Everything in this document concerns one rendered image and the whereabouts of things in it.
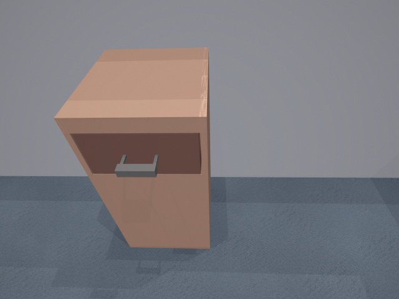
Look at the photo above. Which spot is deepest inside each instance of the cabinet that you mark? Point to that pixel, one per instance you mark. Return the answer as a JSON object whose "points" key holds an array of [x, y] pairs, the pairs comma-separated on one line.
{"points": [[148, 91]]}

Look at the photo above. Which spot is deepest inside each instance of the handle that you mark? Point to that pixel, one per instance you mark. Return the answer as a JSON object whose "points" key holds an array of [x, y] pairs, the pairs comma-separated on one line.
{"points": [[137, 170]]}

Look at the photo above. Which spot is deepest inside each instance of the drawer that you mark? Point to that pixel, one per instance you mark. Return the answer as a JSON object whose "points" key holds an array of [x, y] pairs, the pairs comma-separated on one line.
{"points": [[179, 153]]}

